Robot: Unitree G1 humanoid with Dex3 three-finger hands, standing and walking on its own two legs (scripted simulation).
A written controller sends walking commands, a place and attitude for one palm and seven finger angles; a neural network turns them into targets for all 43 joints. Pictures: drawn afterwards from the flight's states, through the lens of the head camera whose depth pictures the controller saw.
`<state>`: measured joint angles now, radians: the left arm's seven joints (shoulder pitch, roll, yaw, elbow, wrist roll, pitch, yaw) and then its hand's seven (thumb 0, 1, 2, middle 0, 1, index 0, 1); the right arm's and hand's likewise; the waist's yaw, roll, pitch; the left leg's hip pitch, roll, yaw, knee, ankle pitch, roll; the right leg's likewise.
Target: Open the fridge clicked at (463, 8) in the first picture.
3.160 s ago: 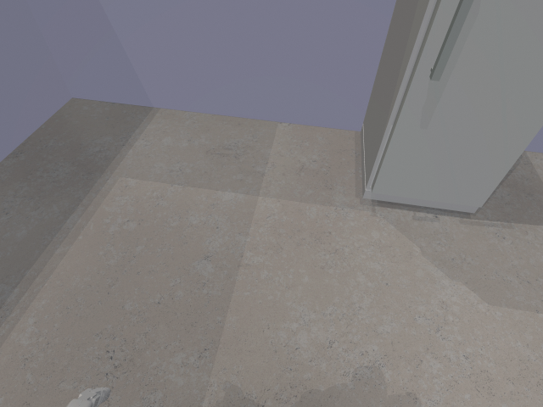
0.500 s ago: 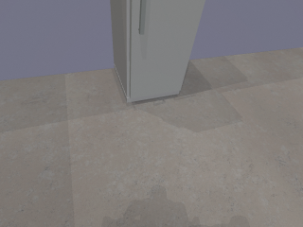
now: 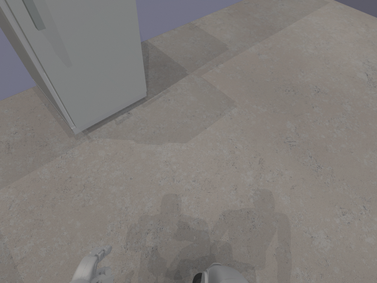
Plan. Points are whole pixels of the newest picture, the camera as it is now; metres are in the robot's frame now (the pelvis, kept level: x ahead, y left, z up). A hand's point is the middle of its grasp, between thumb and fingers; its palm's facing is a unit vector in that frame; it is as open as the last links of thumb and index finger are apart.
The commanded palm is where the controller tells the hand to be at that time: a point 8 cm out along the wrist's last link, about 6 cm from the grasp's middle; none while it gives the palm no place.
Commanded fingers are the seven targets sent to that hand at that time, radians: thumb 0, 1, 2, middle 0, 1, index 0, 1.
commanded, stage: walk to a spot facing it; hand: left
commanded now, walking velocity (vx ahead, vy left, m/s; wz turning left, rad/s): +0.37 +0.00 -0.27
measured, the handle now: out of the picture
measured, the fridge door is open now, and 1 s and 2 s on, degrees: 0 0 0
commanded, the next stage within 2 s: turn to face it in 0.92 s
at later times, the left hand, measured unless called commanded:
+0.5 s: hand (88, 235) +0.24 +0.25 -0.15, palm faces -0.10 -0.98 -0.16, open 7.4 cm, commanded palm none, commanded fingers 0.00 0.90 0.90 -0.20 -0.30 -0.20 -0.30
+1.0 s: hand (164, 129) +0.58 +0.07 -0.14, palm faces -0.36 -0.91 -0.22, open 7.4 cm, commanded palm none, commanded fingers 0.00 0.90 0.90 -0.20 -0.30 -0.20 -0.30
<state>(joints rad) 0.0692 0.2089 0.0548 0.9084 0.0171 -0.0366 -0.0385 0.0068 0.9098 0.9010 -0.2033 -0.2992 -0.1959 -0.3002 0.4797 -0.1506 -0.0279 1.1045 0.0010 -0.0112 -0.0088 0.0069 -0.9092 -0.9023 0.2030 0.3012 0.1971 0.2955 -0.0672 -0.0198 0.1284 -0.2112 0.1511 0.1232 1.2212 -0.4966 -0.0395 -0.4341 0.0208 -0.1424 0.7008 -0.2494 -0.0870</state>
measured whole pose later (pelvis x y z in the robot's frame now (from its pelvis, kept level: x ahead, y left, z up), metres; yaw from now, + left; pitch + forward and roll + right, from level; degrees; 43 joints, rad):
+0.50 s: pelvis +0.21 +0.06 +0.03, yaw -11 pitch -1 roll -1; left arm 0.33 0.21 0.09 1.06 0.04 0.00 -0.03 0.01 0.91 0.90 -0.20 -0.30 -0.19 -0.30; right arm 0.25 -0.14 -0.05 0.97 -0.02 -0.08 -0.01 -0.01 -0.94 -0.90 0.20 0.30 0.20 0.30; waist 0.01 -0.04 0.00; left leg -0.23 0.10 0.23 0.51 -0.27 0.02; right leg -0.47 -0.04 -0.03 1.20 -0.32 -0.02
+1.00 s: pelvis +0.41 -0.07 +0.02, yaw -23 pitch -1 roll +1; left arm 0.15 0.18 0.07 1.00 0.02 -0.05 -0.01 0.00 0.91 0.90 -0.20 -0.30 -0.20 -0.30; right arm 0.35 -0.14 -0.05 1.10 -0.01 -0.01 0.00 0.01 -0.91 -0.90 0.20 0.30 0.19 0.30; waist -0.04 0.01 0.07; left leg -0.38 0.16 0.10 1.28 -0.38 -0.04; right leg -0.34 0.01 -0.14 0.60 -0.25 -0.09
